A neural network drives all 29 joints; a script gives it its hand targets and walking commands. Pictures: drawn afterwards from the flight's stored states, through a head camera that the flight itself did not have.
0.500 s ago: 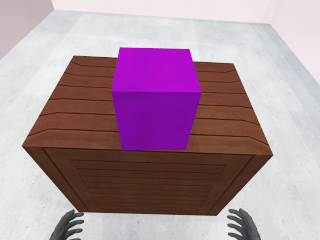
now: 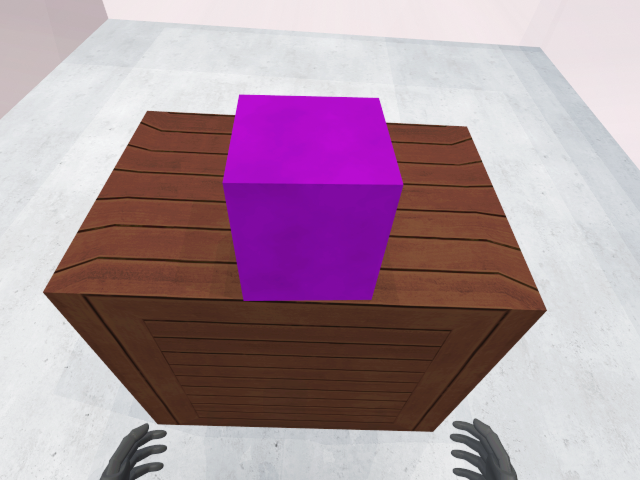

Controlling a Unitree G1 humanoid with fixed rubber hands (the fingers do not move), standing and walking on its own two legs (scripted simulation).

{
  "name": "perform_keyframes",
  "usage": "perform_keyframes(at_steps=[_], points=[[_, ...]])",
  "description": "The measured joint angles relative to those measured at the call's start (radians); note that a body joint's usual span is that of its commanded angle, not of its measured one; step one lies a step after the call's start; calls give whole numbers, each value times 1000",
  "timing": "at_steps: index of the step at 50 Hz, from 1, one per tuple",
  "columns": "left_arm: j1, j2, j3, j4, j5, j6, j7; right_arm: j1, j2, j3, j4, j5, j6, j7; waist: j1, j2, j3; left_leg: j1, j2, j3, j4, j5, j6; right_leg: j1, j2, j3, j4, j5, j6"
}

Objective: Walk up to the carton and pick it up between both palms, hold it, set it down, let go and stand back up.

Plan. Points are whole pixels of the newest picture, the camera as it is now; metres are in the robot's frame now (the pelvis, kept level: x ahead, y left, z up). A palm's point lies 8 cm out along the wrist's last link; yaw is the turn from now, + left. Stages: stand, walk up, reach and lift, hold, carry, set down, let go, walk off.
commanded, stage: set down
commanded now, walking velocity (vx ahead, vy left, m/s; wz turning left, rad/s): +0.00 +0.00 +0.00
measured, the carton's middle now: (308, 202) +0.52 +0.01 +0.05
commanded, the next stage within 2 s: let go in 0.08 s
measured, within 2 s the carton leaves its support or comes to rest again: neither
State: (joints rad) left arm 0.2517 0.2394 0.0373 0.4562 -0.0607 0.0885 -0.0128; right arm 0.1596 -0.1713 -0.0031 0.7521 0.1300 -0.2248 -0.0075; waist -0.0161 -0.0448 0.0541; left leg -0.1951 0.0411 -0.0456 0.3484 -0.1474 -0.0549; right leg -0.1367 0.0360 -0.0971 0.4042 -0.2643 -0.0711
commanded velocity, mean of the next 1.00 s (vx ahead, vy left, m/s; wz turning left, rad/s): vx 0.00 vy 0.00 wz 0.00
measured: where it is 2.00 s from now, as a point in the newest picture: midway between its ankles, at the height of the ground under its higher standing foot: outside the picture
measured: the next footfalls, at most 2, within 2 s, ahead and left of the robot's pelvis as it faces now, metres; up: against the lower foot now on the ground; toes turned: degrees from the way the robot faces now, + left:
none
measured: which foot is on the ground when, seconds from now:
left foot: down 0.00-1.00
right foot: down 0.00-1.00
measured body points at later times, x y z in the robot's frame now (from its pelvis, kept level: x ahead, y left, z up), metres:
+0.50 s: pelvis +0.00 +0.00 +0.00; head +0.02 +0.01 +0.45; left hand +0.16 +0.24 -0.09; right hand +0.16 -0.23 -0.09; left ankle +0.03 +0.17 -0.74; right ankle -0.03 -0.06 -0.74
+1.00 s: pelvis +0.00 +0.01 +0.00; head +0.02 +0.03 +0.45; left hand +0.12 +0.29 -0.12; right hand +0.10 -0.24 -0.12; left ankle +0.03 +0.17 -0.74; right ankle -0.03 -0.06 -0.74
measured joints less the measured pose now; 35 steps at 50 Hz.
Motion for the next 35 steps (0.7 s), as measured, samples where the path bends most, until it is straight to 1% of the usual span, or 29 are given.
perform_keyframes(at_steps=[35], points=[[0, -2, 0, 7, 0, -24, 7, 2, 0, 0, 18, -1, -1, 6, 0, 0, 0, 0, 0, 0, 0, 0, 0, 0, 0, 0, 0, 0, 0]])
